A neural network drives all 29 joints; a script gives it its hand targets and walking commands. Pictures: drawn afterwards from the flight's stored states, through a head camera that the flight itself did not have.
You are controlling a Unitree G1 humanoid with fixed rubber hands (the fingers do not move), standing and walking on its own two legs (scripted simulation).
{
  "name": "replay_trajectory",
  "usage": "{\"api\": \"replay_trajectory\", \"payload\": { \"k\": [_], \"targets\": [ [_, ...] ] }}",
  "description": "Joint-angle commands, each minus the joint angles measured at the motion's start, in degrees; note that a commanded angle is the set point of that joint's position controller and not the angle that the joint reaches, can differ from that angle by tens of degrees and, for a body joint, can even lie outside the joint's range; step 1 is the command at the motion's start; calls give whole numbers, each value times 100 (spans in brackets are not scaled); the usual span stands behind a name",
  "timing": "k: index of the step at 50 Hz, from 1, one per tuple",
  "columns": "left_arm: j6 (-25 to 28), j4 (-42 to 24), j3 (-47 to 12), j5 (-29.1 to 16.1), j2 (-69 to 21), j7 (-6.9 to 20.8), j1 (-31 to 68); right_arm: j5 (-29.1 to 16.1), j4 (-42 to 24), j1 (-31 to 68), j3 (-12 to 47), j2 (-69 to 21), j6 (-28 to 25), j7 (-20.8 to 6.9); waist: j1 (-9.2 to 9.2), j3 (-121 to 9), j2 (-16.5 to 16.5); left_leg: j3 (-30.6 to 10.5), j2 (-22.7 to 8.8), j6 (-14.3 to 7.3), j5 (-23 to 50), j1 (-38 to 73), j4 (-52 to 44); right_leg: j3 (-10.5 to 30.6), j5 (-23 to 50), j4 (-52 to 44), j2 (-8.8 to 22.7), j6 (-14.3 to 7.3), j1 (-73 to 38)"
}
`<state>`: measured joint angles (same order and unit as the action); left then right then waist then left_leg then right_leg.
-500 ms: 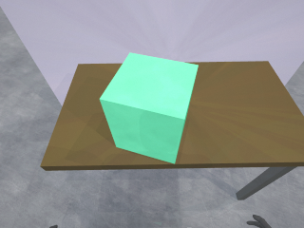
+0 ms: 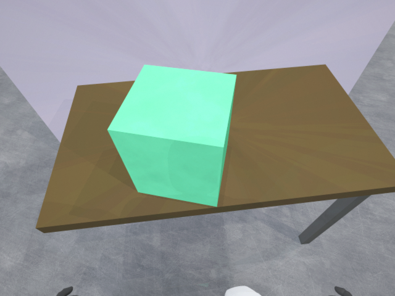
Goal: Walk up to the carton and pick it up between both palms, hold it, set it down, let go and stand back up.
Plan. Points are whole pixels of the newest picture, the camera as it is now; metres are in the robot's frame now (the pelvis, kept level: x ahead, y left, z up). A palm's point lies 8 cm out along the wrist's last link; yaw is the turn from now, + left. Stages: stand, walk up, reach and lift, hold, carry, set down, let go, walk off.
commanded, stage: walk up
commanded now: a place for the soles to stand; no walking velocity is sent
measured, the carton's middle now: (182, 139) +0.44 +0.03 +0.02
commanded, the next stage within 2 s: none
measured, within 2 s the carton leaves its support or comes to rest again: neither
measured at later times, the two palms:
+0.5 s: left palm out of the picture +0.08 +0.31 -0.11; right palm out of the picture +0.06 -0.29 -0.12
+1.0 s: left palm out of the picture +0.09 +0.28 -0.10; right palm out of the picture +0.01 -0.28 -0.12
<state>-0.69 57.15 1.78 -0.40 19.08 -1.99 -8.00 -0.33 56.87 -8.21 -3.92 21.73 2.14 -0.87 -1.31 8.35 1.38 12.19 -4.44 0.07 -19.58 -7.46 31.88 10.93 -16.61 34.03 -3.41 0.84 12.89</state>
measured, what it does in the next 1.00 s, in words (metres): stands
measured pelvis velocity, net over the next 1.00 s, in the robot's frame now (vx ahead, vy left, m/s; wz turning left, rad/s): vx -0.02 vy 0.01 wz -0.10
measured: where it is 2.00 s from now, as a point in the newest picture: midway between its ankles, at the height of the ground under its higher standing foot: outside the picture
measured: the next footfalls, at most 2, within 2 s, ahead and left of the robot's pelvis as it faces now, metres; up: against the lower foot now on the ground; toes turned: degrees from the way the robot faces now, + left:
none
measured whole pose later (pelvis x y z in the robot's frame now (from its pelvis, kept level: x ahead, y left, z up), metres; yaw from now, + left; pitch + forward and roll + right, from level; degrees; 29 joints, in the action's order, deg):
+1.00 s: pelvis -0.02 +0.01 +0.01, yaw -6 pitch -4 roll +1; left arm 0.7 62.2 0.9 0.1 16.5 -1.7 -6.2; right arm -1.0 60.7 -9.6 -3.0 19.1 -0.1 -0.7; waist -1.1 5.6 1.4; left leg 3.8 0.8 -1.2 -13.6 -2.9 20.8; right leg 10.5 -8.6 23.1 -2.7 1.2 10.0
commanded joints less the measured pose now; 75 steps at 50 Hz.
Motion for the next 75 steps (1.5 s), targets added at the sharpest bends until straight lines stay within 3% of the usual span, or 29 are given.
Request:
{"api": "replay_trajectory", "payload": {
  "k": [1,3,7,8,11,13,15,17,20,22,23,26,28,31,34,36,46,48,51,53,56,57,58,61,63,65,67,73,75],
  "targets": [
    [59,-353,280,12,1499,-128,174,34,-481,124,-278,1140,-138,51,55,-692,-364,-789,-617,-480,917,918,-669,699,1393,-665,532,-439,913],
    [59,-377,325,30,1470,-131,-14,99,-472,-8,-337,1386,-179,93,75,-873,-296,-879,-974,-709,1301,721,-734,-17,1858,115,298,-266,509],
    [32,-459,343,97,1454,-149,-358,68,-650,85,-370,1432,-169,107,72,-895,283,-1103,-1766,-1223,1757,346,-937,-273,569,951,272,-156,293],
    [34,-433,340,64,1317,-133,-451,96,-659,196,-367,1321,-152,80,176,-687,443,-827,-1624,-1188,1840,201,-734,-432,273,697,314,-154,333],
    [49,-437,376,115,1694,-84,-449,97,-833,450,-352,1264,-86,16,354,-385,-233,-398,-645,-493,514,-444,70,423,1687,-524,625,-395,-4],
    [142,-556,446,74,1981,-117,-335,2,-858,386,-346,1034,28,-22,315,-407,-924,-817,279,-129,-778,-334,1005,2558,1066,-1510,1290,-1025,608],
    [150,-522,414,71,1849,-150,-151,58,-855,464,-436,1134,11,1,341,-40,-785,-1305,406,-94,-1535,-658,1212,3134,1114,-1822,1504,-1423,664],
    [216,-559,253,102,1742,-196,96,21,-684,-177,-410,1090,-108,28,84,-603,-1375,-1624,232,-152,-1214,-535,705,2416,2249,-1370,1325,-1299,107],
    [201,-719,113,-102,1293,-174,702,9,-153,-1018,-307,1163,-289,151,-413,-1231,-932,-1917,-586,-316,2185,1141,-1378,888,2880,-275,892,-471,306],
    [160,-584,91,-88,1061,-127,253,-24,-277,-207,-259,1254,-341,143,27,-1317,-512,-2322,-1280,-849,3698,1059,-1079,-143,1378,190,196,43,220],
    [139,-547,205,-84,1192,-133,73,7,-423,-68,-272,1211,-341,109,98,-1188,-221,-2288,-1331,-1074,3569,619,-953,-131,1396,-14,381,45,-219],
    [113,-275,267,-27,1329,-103,22,-28,-511,201,-254,1209,-282,113,176,-812,221,-1721,-953,-646,2330,522,-1370,-118,1291,-423,415,28,-55],
    [119,-231,239,46,1337,-133,102,-56,-409,112,-192,1161,-280,106,119,-657,488,-1703,-836,-637,2137,102,-1385,-95,1457,-704,442,-24,-439],
    [133,-141,170,22,1140,-100,277,-136,-351,37,-157,992,-278,142,45,-706,393,-1508,-652,-409,1973,128,-1381,-36,1818,-752,516,-138,-467],
    [147,-23,138,42,1213,-96,279,-40,-268,204,-162,1005,-256,80,217,-332,155,-1672,-719,-395,502,-229,-1870,-14,1038,-965,482,-25,-430],
    [138,27,149,41,1187,-112,285,-30,-325,292,-168,1022,-323,97,251,-397,546,-1640,-592,-388,460,-387,-1890,20,1349,-1024,553,-61,-703],
    [291,113,223,89,1245,-69,466,-96,-5,-6,-130,876,-376,79,77,-444,-584,-1490,-324,-242,392,273,-1687,380,1115,-1681,684,-66,-130],
    [292,131,203,58,1194,-76,357,-76,41,-121,-159,833,-367,81,60,-681,-341,-1324,-263,-211,591,414,-1769,346,1587,-1443,746,-69,-191],
    [290,40,264,97,1076,-29,147,25,74,-480,-200,873,-422,101,36,-802,-520,-1518,-293,-359,-219,522,-1698,391,344,-1458,647,-334,-61],
    [270,86,243,145,978,23,56,106,11,-282,-278,1021,-428,103,101,-588,-15,-1692,-538,-488,-798,442,-2027,-59,-82,-1161,399,-191,202],
    [267,-36,248,174,880,24,-4,104,-96,-332,-239,897,-427,112,101,-522,-128,-1938,-808,-697,-538,338,-2023,-178,140,-925,349,-183,293],
    [281,-16,201,178,838,13,-137,114,-174,-196,-273,886,-441,108,144,-557,193,-1879,-824,-676,-356,228,-2027,-193,55,-944,418,-198,67],
    [284,-36,259,163,1023,19,-91,138,-74,-278,-304,1002,-400,117,175,-426,-20,-1545,-591,-584,5,276,-1714,-132,549,-1144,421,-228,119],
    [350,-65,282,115,1103,5,-53,66,-168,-192,-258,731,-414,132,133,-486,-481,-1196,-118,-191,901,237,-1032,780,1935,-1462,896,-486,-190],
    [353,-52,296,109,1261,-2,-203,34,-73,-596,-231,637,-357,157,11,-570,-786,-1218,118,-180,195,417,-777,1276,1237,-1753,1141,-721,63],
    [367,-164,262,91,1205,-4,3,64,-108,-564,-223,570,-383,160,31,-477,-645,-1278,19,-127,310,544,-1094,1116,1816,-1663,1135,-678,93],
    [337,-72,234,35,1018,-14,-22,60,-67,-585,-294,817,-437,192,-16,-499,-1029,-1265,-98,-191,779,753,-1179,684,2171,-1474,839,-510,54],
    [319,-165,228,51,999,-79,-136,-20,54,-559,-266,745,-398,209,119,-854,-79,-1282,-312,-248,2050,676,-1133,366,2915,-808,767,-472,-475],
    [285,-245,324,109,1135,-97,-211,-43,-99,-468,-245,770,-363,200,123,-1030,-447,-1296,-341,-311,2172,691,-952,91,2745,-703,681,-419,-537]
  ]
}}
